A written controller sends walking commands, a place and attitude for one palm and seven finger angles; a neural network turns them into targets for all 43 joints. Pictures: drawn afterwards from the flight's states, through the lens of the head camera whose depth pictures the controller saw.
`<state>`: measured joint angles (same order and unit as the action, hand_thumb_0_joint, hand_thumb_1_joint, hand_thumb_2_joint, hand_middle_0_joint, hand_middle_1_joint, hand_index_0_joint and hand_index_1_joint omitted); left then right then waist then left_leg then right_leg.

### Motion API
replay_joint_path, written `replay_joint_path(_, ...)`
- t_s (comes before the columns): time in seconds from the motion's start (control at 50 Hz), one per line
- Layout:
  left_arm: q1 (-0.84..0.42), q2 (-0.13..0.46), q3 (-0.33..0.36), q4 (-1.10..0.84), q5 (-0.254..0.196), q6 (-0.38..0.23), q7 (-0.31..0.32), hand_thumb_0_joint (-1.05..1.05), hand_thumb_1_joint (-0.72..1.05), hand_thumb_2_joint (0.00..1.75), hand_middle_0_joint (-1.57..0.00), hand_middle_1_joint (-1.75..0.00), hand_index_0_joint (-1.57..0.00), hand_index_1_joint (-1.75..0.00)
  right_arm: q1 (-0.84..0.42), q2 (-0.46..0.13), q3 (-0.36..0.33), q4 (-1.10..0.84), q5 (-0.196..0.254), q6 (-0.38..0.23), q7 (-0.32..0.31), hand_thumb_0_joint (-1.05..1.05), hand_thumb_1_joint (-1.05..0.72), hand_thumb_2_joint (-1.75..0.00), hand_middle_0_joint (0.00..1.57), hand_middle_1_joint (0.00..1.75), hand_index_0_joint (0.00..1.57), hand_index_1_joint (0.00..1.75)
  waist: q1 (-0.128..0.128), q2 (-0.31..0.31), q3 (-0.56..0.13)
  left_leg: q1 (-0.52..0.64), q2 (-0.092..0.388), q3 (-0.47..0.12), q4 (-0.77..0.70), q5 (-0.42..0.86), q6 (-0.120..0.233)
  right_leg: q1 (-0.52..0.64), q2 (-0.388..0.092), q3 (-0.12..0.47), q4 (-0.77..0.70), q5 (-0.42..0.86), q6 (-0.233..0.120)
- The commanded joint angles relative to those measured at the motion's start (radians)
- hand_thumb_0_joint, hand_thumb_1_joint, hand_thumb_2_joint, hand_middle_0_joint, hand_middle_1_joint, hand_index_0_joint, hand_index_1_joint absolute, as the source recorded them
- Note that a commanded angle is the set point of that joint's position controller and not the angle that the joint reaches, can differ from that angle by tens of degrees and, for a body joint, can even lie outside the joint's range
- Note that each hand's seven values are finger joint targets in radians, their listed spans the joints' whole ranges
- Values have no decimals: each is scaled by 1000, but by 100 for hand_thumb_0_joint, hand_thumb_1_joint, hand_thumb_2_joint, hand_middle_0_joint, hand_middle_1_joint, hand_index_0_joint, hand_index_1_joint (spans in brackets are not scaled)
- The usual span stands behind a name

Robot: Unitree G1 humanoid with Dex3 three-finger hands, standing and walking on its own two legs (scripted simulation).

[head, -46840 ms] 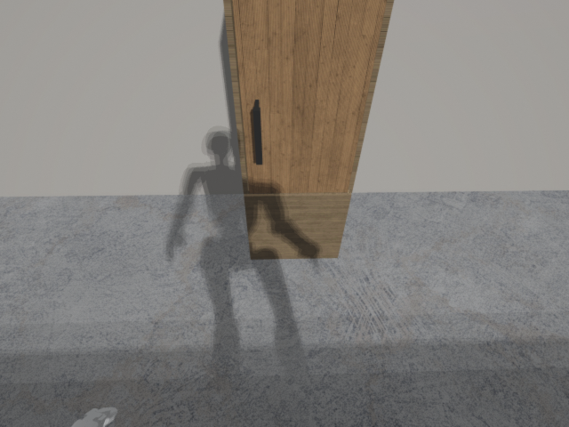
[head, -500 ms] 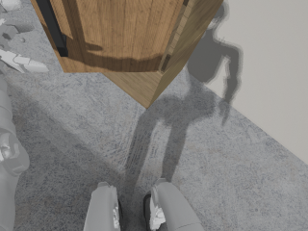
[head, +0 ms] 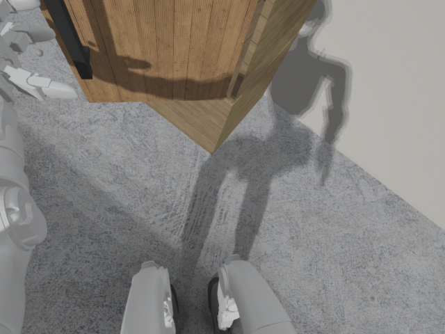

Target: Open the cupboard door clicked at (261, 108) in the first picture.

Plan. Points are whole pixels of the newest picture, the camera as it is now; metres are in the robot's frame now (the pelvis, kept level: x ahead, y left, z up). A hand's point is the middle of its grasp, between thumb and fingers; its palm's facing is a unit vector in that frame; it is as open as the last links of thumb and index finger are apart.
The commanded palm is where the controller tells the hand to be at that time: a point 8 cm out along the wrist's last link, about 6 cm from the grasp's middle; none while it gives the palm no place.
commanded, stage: slide the fingers in behind the handle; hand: left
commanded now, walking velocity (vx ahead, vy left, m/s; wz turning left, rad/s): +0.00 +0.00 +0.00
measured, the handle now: (70, 26) +0.60 +0.19 +0.05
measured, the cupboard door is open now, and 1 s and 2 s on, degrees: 45 45 45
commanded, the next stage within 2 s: close the thumb around the handle in 1.40 s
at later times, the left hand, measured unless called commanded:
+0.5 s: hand (63, 52) +0.55 +0.20 +0.05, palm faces +0.06 -1.00 -0.01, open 14.0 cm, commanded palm +0.53 +0.23 +0.05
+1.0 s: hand (83, 53) +0.55 +0.18 +0.05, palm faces +0.07 -1.00 +0.01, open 13.9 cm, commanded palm +0.54 +0.19 +0.05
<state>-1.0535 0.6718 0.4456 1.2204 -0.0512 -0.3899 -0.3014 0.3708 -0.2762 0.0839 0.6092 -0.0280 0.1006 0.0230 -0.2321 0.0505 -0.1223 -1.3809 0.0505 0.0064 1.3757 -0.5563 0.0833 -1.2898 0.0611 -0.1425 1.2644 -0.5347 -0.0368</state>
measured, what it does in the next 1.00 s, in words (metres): stands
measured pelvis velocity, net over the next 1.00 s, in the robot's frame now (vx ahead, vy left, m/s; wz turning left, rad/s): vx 0.00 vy -0.01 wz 0.02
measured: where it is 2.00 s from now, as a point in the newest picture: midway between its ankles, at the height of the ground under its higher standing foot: (196, 324)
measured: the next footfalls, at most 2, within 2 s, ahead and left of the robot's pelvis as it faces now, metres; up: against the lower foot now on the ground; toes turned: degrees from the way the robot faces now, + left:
none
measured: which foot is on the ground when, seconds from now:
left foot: down 0.00-1.00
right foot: down 0.00-1.00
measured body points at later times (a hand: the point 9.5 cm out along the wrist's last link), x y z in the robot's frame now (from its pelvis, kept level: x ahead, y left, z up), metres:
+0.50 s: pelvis +0.00 -0.01 +0.00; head +0.19 +0.03 +0.41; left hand +0.54 +0.25 +0.05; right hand +0.01 -0.28 -0.10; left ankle +0.03 +0.07 -0.60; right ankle +0.03 -0.11 -0.60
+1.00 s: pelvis +0.00 -0.01 +0.00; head +0.19 +0.03 +0.41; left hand +0.55 +0.23 +0.05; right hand +0.00 -0.27 -0.10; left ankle +0.03 +0.07 -0.60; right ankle +0.03 -0.11 -0.60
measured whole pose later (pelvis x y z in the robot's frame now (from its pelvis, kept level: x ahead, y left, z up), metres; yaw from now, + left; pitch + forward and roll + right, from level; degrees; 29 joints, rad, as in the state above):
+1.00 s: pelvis +0.00 -0.01 +0.00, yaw +1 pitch +31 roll -6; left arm -1.05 0.53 0.38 1.23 -0.04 -0.44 -0.15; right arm 0.37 -0.26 0.06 0.63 -0.04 0.09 0.05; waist -0.23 0.05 -0.14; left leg -1.36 0.05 0.01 1.37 -0.56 0.07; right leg -1.28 0.06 -0.14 1.27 -0.55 -0.05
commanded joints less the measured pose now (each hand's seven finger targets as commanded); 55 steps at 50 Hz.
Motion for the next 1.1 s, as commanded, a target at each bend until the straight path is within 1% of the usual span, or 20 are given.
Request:
replay_joint_path(0.0,-403,237,27,-233,-21,-87,26,0,-50,30,-30,-120,-30,-120,218,-220,-79,-19,-7,-8,-11,0,-90,-90,20,30,20,30,-2,235,-612,656,15,-177,-142,504,-61,115,15,81,-121,273,1)
replay_joint_path(0.12,-367,215,18,-261,-16,-102,39,0,-50,30,-30,-120,-30,-120,216,-214,-86,-16,-4,-5,-3,0,-90,-90,20,30,20,30,8,238,-619,669,13,-164,-149,532,-62,157,15,87,-130,308,1)
replay_joint_path(0.16,-367,171,-8,-243,-22,-100,38,0,-50,30,-30,-120,-30,-120,217,-212,-89,-8,-2,-4,-2,0,-90,-90,20,30,20,30,-2,230,-593,679,15,-169,-153,521,-62,133,15,83,-134,295,2)
replay_joint_path(0.18,-384,143,-29,-233,-27,-93,39,0,-50,30,-30,-120,-30,-120,212,-211,-88,-7,-3,-4,-2,0,-90,-90,20,30,20,30,-18,214,-573,652,13,-164,-152,484,-56,131,15,86,-142,283,6)
replay_joint_path(0.22,-401,164,-18,-207,-29,-82,44,0,-50,30,-30,-120,-30,-120,215,-213,-86,-5,-2,-6,-8,0,-90,-90,20,30,20,30,-30,169,-541,590,8,-152,-151,430,-46,160,16,92,-150,269,8)
replay_joint_path(0.28,-429,154,-22,-218,-28,-95,59,0,-50,30,-30,-120,-30,-120,211,-208,-84,-6,-5,-13,-8,0,-90,-90,20,30,20,30,-23,203,-560,595,3,-146,-144,445,-46,155,13,96,-142,278,6)
replay_joint_path(0.32,-407,189,9,-251,-22,-113,69,0,-50,30,-30,-120,-30,-120,212,-206,-87,-10,-9,-16,-5,0,-90,-90,20,30,20,30,-1,216,-611,614,2,-140,-136,486,-48,186,14,102,-135,311,3)
replay_joint_path(0.36,-377,155,-10,-235,-17,-126,73,0,-50,30,-30,-120,-30,-120,211,-201,-88,-9,-10,-16,1,0,-90,-90,20,30,20,30,-1,215,-623,628,3,-144,-133,517,-52,179,14,98,-124,329,2)
replay_joint_path(0.42,-356,180,6,-182,-13,-106,79,0,-50,30,-30,-120,-30,-120,209,-201,-83,-17,-6,-13,2,0,-90,-90,20,30,20,30,-3,160,-553,514,-4,-117,-129,449,-39,240,15,111,-137,328,9)
replay_joint_path(0.46,-361,178,8,-202,-12,-104,81,0,-50,30,-30,-120,-30,-120,210,-199,-84,-24,-6,-12,2,0,-90,-90,20,30,20,30,5,176,-591,530,-5,-117,-128,470,-39,251,14,111,-126,350,7)
replay_joint_path(0.48,-375,148,-18,-207,-14,-102,78,0,-50,30,-30,-120,-30,-120,203,-196,-86,-24,-4,-11,2,0,-90,-90,20,30,20,30,-7,170,-587,528,-6,-113,-125,462,-38,245,14,114,-133,350,9)
replay_joint_path(0.5,-368,172,3,-206,-14,-102,81,0,-50,30,-30,-120,-30,-120,204,-199,-86,-22,-3,-12,0,0,-90,-90,20,30,20,30,-1,167,-582,523,-4,-114,-126,453,-39,246,13,115,-134,341,9)
replay_joint_path(0.54,-412,139,-17,-228,-21,-114,84,0,-50,30,-30,-120,-30,-120,208,-195,-87,-17,-6,-18,1,0,-90,-90,20,30,20,30,-19,171,-591,533,-4,-119,-121,454,-36,227,15,115,-129,338,9)
replay_joint_path(0.6,-447,169,0,-258,-17,-131,94,0,-50,30,-30,-120,-30,-120,206,-198,-90,-10,-8,-19,0,0,-90,-90,20,30,20,30,-11,202,-621,554,-3,-121,-116,461,-40,223,13,116,-126,333,8)
replay_joint_path(0.64,-460,115,-40,-250,-16,-136,97,0,-50,30,-30,-120,-30,-120,211,-195,-93,-3,-10,-23,3,0,-90,-90,20,30,20,30,-26,212,-628,587,-1,-132,-118,471,-42,188,14,111,-123,326,5)
replay_joint_path(0.76,-420,94,-50,-217,-5,-115,116,0,-50,30,-30,-120,-30,-120,218,-197,-94,0,-12,-17,9,0,-90,-90,20,30,20,30,-14,216,-626,605,-3,-134,-129,487,-48,189,12,104,-128,332,5)
replay_joint_path(0.84,-460,35,-91,-219,-8,-116,129,0,-50,30,-30,-120,-30,-120,222,-192,-95,8,-14,-19,12,0,-90,-90,20,30,20,30,-41,196,-590,596,-3,-141,-131,462,-44,165,13,103,-135,314,5)
replay_joint_path(0.9,-456,67,-53,-203,-10,-121,148,0,-50,30,-30,-120,-30,-120,222,-194,-95,8,-17,-20,11,0,-90,-90,20,30,20,30,-29,173,-586,565,-6,-133,-131,443,-44,193,14,104,-138,306,6)
replay_joint_path(0.98,-471,33,-83,-206,10,-141,171,0,-50,30,-30,-120,-30,-120,220,-187,-96,9,-22,-25,18,0,-90,-90,20,30,20,30,-34,188,-590,573,-7,-135,-129,450,-45,173,13,103,-130,306,5)
replay_joint_path(1.08,-459,44,-77,-219,22,-155,179,0,-50,30,-30,-120,-30,-120,222,-192,-101,8,-23,-21,23,0,-90,-90,20,30,20,30,-26,210,-624,613,-6,-141,-134,473,-51,174,13,102,-128,315,2)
